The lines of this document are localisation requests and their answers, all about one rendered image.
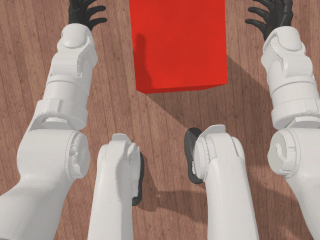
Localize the left robot foot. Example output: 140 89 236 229
132 152 145 206

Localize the left robot shin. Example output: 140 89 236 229
97 133 139 197

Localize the robot left forearm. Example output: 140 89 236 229
16 23 98 175

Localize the carton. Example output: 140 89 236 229
129 0 228 94

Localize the robot right forearm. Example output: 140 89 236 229
261 26 320 130

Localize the right robot upper arm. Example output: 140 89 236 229
267 127 320 240

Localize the left robot upper arm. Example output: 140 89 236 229
0 128 91 240

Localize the robot right hand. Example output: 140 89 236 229
245 0 294 41

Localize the robot left hand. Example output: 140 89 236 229
68 0 107 31

